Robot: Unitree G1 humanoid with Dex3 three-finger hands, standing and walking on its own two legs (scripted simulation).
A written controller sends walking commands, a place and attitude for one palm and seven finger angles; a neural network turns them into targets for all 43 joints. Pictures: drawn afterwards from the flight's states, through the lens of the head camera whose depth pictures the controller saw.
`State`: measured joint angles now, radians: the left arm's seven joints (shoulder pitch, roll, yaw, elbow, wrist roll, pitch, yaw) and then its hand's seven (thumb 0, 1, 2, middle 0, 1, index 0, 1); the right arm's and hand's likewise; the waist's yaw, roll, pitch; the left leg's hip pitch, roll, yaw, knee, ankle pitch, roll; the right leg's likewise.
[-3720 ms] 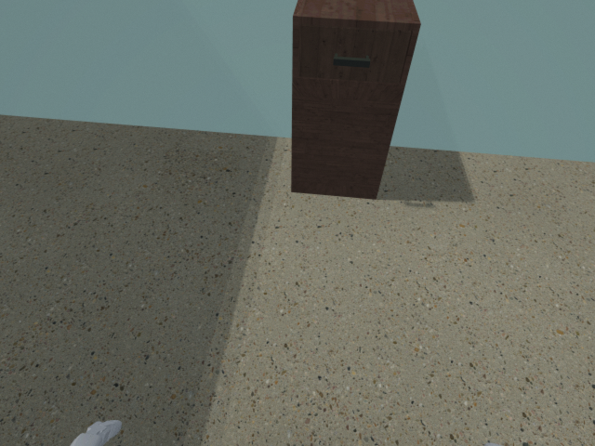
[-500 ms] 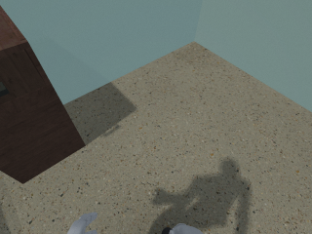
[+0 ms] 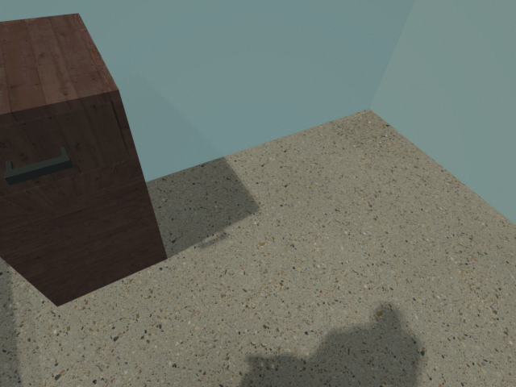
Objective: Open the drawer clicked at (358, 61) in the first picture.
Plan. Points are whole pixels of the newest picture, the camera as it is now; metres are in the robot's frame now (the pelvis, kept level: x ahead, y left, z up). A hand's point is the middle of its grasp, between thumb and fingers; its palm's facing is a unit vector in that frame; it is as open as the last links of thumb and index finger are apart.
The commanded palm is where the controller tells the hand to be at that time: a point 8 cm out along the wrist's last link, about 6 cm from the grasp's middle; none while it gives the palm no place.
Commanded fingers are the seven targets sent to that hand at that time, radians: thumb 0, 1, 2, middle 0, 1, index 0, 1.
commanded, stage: turn to face it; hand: left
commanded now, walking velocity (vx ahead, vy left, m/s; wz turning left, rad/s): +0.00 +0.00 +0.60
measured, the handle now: (38, 163) +0.55 +0.52 -0.07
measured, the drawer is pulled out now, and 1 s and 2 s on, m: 0.00 0.00 0.00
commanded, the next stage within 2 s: take the last steps up to it in 0.80 s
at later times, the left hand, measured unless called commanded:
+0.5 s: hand out of the picture +0.05 +0.15 -0.13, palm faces +0.29 -0.91 -0.30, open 7.4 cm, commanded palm none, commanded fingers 0.00 0.90 0.90 -0.20 -0.30 -0.20 -0.30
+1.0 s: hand out of the picture -0.13 +0.15 -0.17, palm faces +0.52 -0.82 -0.24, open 7.4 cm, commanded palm none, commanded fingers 0.00 0.90 0.90 -0.20 -0.30 -0.20 -0.30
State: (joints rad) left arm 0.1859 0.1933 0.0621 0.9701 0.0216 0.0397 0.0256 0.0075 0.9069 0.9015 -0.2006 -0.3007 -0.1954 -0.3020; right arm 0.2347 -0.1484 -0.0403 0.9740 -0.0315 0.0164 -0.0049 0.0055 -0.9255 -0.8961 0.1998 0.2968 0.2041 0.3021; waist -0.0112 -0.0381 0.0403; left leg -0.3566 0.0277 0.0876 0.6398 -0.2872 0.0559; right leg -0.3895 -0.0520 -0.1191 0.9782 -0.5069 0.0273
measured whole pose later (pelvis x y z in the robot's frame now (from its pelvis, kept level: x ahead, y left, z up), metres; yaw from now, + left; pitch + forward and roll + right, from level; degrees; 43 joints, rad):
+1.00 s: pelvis -0.02 -0.03 +0.01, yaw +29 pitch -1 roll -1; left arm 0.29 0.26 0.06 1.01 0.02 0.06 0.02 0.01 0.91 0.90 -0.20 -0.30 -0.19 -0.30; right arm 0.11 -0.18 -0.03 0.94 -0.02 0.02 0.00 0.01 -0.91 -0.90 0.20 0.30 0.21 0.30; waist 0.04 -0.05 0.08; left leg -0.21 0.00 0.08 0.53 -0.31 0.05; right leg -0.40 -0.10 -0.08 1.03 -0.49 0.06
